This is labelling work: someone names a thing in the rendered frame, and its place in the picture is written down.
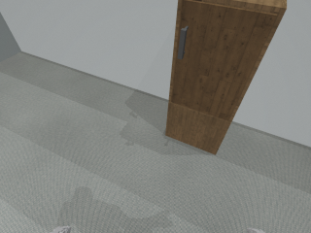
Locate cupboard door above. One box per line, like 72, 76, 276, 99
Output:
170, 0, 277, 121

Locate handle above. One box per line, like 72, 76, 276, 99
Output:
177, 26, 189, 60

